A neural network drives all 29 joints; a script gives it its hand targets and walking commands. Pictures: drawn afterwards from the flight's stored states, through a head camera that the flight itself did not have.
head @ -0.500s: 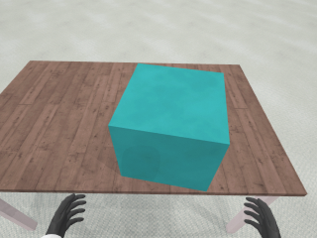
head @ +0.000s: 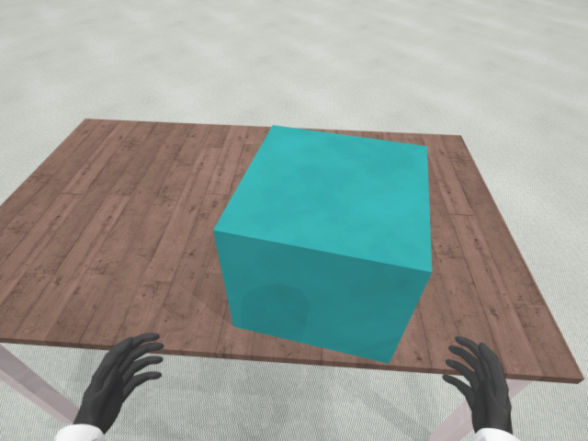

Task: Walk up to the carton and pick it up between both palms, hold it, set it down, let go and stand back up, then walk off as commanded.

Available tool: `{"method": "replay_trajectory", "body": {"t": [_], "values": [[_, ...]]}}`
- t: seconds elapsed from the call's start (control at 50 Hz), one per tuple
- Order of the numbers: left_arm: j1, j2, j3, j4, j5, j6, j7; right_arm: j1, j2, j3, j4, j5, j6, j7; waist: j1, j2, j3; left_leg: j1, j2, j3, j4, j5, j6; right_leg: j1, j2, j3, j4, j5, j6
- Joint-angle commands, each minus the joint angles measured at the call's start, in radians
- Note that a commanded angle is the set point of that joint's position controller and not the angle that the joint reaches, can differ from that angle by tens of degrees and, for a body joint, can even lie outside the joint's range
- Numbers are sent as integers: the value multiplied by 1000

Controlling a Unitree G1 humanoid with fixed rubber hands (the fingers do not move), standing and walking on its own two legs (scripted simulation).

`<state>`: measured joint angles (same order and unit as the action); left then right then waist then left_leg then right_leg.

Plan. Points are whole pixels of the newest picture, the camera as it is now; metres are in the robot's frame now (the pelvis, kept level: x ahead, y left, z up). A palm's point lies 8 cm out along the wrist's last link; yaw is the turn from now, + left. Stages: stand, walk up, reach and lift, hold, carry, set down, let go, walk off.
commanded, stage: reach and lift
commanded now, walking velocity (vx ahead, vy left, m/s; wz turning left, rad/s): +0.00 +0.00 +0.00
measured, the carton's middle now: (328, 238) +0.46 -0.04 +0.00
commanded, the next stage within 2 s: none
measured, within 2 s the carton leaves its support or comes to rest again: neither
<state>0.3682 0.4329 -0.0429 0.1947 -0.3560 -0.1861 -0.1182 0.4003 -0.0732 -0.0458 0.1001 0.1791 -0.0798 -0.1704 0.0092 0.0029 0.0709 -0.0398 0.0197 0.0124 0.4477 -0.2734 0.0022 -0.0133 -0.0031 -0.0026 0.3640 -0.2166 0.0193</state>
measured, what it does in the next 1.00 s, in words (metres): stands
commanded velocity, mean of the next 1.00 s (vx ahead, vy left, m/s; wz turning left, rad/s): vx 0.00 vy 0.00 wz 0.00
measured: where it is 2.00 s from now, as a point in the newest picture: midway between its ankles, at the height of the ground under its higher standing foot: outside the picture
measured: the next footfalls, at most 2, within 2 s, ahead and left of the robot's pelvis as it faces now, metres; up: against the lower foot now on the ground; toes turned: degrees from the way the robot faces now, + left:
none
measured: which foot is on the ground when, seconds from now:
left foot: down 0.00-1.00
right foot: down 0.00-1.00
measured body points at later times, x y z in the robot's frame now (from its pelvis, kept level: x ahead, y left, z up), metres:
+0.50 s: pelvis +0.01 +0.00 +0.00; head +0.00 +0.01 +0.45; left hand +0.25 +0.25 +0.06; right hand +0.22 -0.23 +0.05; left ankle -0.01 +0.11 -0.74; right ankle +0.00 -0.14 -0.74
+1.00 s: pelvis +0.02 +0.00 +0.01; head +0.01 +0.01 +0.45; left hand +0.33 +0.23 +0.10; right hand +0.27 -0.25 +0.09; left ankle -0.01 +0.11 -0.74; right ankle +0.00 -0.14 -0.74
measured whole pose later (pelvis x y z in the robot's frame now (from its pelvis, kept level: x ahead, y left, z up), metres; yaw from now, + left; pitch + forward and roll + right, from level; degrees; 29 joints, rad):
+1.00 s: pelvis +0.02 +0.00 +0.01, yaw -2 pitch -5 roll -1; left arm -0.06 0.45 0.12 0.04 -0.32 0.35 -0.13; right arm 0.09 -0.26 -0.08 -0.15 0.33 0.34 -0.19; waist -0.04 0.00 0.05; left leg -0.02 0.02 0.05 0.35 -0.25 0.00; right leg -0.01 0.00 0.03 0.28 -0.19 0.02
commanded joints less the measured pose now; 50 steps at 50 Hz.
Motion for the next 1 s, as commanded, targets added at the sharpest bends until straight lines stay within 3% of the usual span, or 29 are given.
{"method": "replay_trajectory", "body": {"t": [0.0, 0.1, 0.2, 0.28, 0.44, 0.46, 0.5, 0.72, 0.92, 0.98], "values": [[-95, 172, 88, -147, -14, -22, -6, -61, -77, -21, -171, -2, -7, -17, -12, 73, 34, -123, 2, -6, -113, 161, -61, -18, 3, 39, -77, 15, -64], [-148, 190, 91, -198, -30, 14, 3, -110, -96, -35, -234, -1, 50, -22, -6, 81, 20, -131, 3, -5, -127, 116, -58, -10, 1, 41, -72, -10, -61], [-196, 201, 96, -241, -45, 72, 5, -127, -111, -28, -281, 14, 111, -31, -13, 70, -16, -116, 4, 0, -113, 165, -56, -2, -7, 46, -69, 46, -55], [-213, 198, 131, -301, -37, 130, 8, -127, -130, -43, -320, 38, 154, -30, -17, 96, -24, -98, -3, 4, -107, 234, -64, 5, -5, 51, -70, 105, -49], [-320, 200, 173, -320, -21, 242, -4, -194, -169, -51, -392, 73, 240, -32, -17, 62, -59, -63, -4, 13, -117, 274, -57, 12, 2, 54, -79, 152, -44], [-334, 194, 171, -321, -25, 259, -6, -199, -184, -62, -393, 75, 252, -33, -28, 57, -64, -60, -2, 11, -115, 292, -61, 19, 7, 51, -75, 169, -46], [-347, 203, 187, -341, -22, 282, -5, -224, -199, -57, -432, 82, 261, -33, -13, 50, -98, -36, -6, 17, -110, 331, -60, 20, 12, 52, -73, 203, -43], [-502, 194, 234, -362, 16, 403, -11, -332, -274, -74, -450, 136, 324, -24, -35, 66, -170, 53, -12, 10, -103, 493, -80, 29, 29, 41, -80, 337, -41], [-669, 205, 251, -352, 38, 496, -13, -468, -332, -94, -430, 151, 372, -20, -62, 64, -212, 67, -21, 19, -115, 499, -77, 30, 38, 36, -85, 394, -37], [-748, 213, 257, -278, 39, 515, -17, -536, -338, -93, -376, 151, 391, -18, -67, 52, -197, 42, -19, 22, -125, 439, -64, 18, 33, 39, -89, 358, -38]]}}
